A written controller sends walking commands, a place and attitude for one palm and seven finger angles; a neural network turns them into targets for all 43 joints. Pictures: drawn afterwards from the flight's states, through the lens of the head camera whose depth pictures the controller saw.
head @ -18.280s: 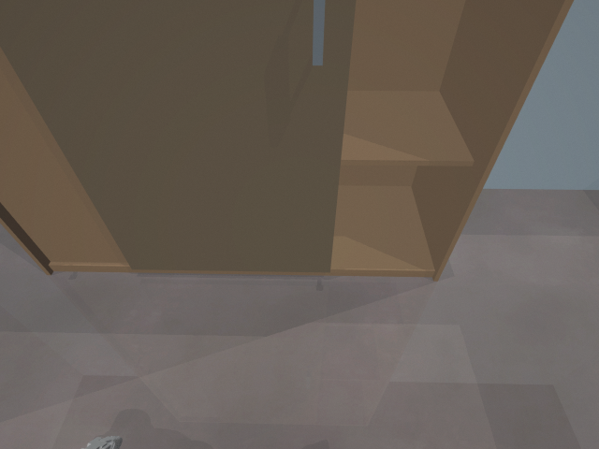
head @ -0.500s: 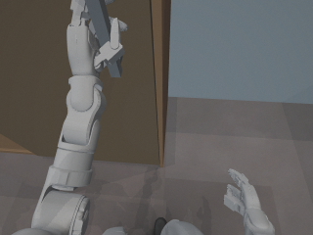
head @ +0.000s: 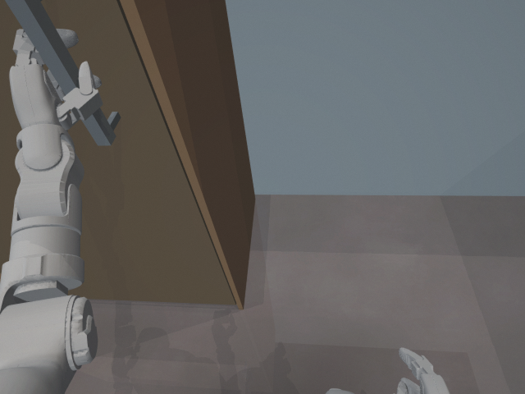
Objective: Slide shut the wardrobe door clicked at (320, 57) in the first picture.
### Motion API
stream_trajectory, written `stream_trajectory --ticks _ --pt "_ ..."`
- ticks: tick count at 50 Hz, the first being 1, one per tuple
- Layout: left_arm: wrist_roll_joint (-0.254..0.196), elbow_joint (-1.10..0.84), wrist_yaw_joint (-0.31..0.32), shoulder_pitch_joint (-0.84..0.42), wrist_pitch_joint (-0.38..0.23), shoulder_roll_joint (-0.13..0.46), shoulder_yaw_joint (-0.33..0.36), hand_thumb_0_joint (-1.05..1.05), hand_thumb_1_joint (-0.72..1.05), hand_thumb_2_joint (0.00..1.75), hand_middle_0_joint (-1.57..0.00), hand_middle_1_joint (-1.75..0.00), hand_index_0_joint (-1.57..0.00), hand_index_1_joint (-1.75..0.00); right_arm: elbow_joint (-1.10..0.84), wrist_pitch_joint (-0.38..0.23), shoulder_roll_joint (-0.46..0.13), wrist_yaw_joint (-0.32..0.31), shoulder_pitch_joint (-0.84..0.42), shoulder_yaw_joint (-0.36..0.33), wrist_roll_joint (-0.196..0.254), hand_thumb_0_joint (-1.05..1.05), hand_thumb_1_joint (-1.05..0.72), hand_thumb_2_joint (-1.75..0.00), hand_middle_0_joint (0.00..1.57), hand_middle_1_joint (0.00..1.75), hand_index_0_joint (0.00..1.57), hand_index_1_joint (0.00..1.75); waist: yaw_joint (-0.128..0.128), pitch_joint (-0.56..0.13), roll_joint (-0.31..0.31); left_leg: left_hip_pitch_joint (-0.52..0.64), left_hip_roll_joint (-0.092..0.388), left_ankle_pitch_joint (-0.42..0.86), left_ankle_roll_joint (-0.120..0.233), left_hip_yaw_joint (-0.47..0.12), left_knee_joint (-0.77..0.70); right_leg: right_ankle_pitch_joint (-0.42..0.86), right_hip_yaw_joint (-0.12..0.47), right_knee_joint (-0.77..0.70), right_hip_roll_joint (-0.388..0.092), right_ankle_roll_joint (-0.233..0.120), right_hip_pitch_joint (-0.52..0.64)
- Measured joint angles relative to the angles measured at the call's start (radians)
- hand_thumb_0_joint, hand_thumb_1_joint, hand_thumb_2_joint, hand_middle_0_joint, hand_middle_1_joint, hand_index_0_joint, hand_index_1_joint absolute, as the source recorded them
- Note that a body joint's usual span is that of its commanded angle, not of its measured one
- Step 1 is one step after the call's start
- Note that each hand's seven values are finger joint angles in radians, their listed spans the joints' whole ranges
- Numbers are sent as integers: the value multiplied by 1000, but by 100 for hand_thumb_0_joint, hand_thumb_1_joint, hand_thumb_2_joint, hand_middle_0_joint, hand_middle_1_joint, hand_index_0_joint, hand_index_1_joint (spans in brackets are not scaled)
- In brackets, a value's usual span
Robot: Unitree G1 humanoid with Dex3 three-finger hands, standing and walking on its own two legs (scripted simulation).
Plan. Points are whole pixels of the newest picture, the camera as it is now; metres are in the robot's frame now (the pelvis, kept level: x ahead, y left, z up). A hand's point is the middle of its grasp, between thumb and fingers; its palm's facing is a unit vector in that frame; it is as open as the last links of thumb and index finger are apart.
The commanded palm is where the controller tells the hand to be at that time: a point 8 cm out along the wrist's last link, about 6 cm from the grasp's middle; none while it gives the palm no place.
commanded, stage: stop walking and hold the door there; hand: left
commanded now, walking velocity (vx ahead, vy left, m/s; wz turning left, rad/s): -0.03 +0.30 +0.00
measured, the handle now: (78, 72) +0.45 +0.29 +0.26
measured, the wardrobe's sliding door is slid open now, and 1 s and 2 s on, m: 0.00 0.00 0.00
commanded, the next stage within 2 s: none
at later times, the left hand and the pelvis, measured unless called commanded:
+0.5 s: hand (88, 94) +0.42 +0.26 +0.25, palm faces +0.47 -0.86 -0.18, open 6.6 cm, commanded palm +0.37 +0.29 +0.24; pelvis +0.00 +0.00 +0.02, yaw -2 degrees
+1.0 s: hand (88, 96) +0.41 +0.26 +0.25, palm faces +0.37 -0.92 -0.14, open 6.7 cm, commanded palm +0.37 +0.30 +0.24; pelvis +0.02 +0.04 +0.02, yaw -4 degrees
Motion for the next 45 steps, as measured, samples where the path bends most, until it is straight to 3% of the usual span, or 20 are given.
stream_trajectory --ticks 1,2,3,5,7,10,13,20,23,24,27,32,36,45 --pt "8 11 -2 -3 2 23 16 -10 69 82 -46 -140 -17 -131 11 -7 -9 -3 0 2 4 1 -91 -90 20 30 20 30 1 8 8 -8 27 -27 -8 -8 48 -17 -33 -60 1 -4 38" --pt "17 24 1 0 -5 37 38 -11 69 82 -46 -140 -16 -131 28 -10 -25 -8 -12 -3 6 1 -91 -90 20 30 20 30 -18 28 37 -21 53 -33 10 -41 91 -36 -63 -63 25 -23 57" --pt "23 38 0 7 -16 48 58 -11 68 82 -46 -140 -16 -131 44 -5 -38 -13 -22 -13 9 1 -91 -90 20 30 20 30 -35 40 46 -49 37 -59 23 -74 162 -43 -77 -60 31 -43 63" --pt "21 46 7 23 -17 53 83 -12 68 81 -46 -140 -17 -133 64 6 -65 -25 -32 -33 13 1 -91 -90 20 30 20 30 -38 49 25 -123 -65 -112 37 -104 362 -27 -63 -83 11 -65 66" --pt "20 48 7 51 -24 56 108 -12 67 80 -46 -140 -18 -134 69 2 -93 -35 -32 -42 9 2 -91 -90 20 30 20 30 -40 44 -1 -185 -152 -119 38 -88 481 10 -40 -136 -14 -72 71" --pt "31 51 -3 101 -51 76 145 -14 65 79 -46 -140 -21 -135 57 -4 -115 -41 -32 -47 -2 2 -91 -90 20 30 20 30 -60 24 -41 -228 -221 -100 37 -34 459 53 -19 -211 -45 -67 78" --pt "36 42 -1 126 -59 86 156 -14 64 80 -46 -140 -23 -135 38 -7 -118 -41 -29 -49 -5 2 -91 -90 20 30 20 30 -64 7 -77 -226 -246 -91 38 3 342 90 -3 -274 -58 -68 86" --pt "52 -11 7 154 -62 76 137 -13 64 81 -46 -140 -24 -134 -10 6 -96 -30 -35 -42 -3 2 -91 -90 20 30 20 30 -62 -45 -110 -126 -235 11 58 5 3 145 17 -358 -45 -58 90" --pt "48 -57 12 164 -58 56 110 -13 64 81 -46 -140 -23 -134 -38 8 -98 -30 -34 -46 2 1 -91 -90 20 30 20 30 -64 -64 -66 -34 -184 162 73 -3 -168 133 2 -329 -2 -44 76" --pt "45 -73 12 161 -57 46 96 -13 64 81 -46 -140 -22 -133 -43 7 -101 -30 -34 -49 5 1 -91 -90 20 30 20 30 -65 -70 -40 -12 -158 160 64 -12 -198 123 -10 -311 19 -39 67" --pt "39 -110 9 146 -56 37 53 -12 66 80 -46 -140 -20 -132 -30 16 -62 -28 -50 -45 12 1 -91 -90 20 30 20 30 -52 -58 -69 -17 -167 99 41 4 -162 121 8 -291 10 -29 63" --pt "38 -152 7 165 -56 37 15 -13 68 78 -46 -140 -19 -131 -44 16 2 -28 -37 2 6 1 -91 -90 20 30 20 30 -57 -59 -82 -29 -178 67 66 20 -97 103 27 -262 -2 1 63" --pt "29 -184 15 176 -48 16 -10 -12 69 78 -46 -140 -18 -131 -26 17 44 -27 -12 34 1 1 -91 -90 20 30 20 30 -46 -63 -76 -27 -180 42 76 24 -70 90 31 -253 -5 10 72" --pt "9 -264 22 237 -60 -17 -15 -12 69 80 -46 -140 -17 -131 25 28 60 -28 -2 51 -8 2 -90 -90 21 30 20 30 -38 -62 -53 -7 -177 26 81 25 -75 90 30 -286 -3 18 104"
